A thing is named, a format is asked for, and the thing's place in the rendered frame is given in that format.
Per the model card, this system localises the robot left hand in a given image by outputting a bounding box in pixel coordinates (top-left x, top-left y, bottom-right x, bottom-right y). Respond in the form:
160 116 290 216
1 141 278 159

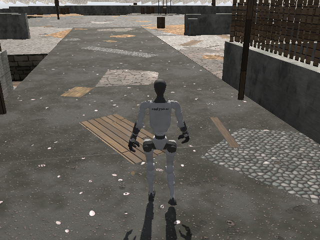
128 140 140 152

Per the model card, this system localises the robot left forearm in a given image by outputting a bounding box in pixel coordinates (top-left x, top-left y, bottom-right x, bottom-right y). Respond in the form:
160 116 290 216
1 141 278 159
129 121 141 142

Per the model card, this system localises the left robot upper arm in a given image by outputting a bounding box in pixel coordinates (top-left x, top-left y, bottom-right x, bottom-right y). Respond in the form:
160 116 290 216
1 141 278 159
135 100 150 129

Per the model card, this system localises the left robot shin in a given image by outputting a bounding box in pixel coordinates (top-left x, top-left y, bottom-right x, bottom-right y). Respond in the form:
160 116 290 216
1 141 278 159
146 163 154 195

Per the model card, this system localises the humanoid robot torso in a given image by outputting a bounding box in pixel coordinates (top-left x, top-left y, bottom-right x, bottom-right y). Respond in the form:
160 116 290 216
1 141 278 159
148 98 172 150

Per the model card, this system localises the robot right forearm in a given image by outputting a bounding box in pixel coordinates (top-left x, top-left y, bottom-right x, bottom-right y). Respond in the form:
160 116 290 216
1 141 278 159
180 120 189 137

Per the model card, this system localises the right robot upper arm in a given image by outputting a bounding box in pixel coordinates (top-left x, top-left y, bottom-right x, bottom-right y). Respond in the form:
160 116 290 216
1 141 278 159
170 100 185 128

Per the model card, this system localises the robot right hand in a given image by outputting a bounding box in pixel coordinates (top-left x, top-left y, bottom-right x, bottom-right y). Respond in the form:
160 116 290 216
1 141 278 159
178 134 190 144

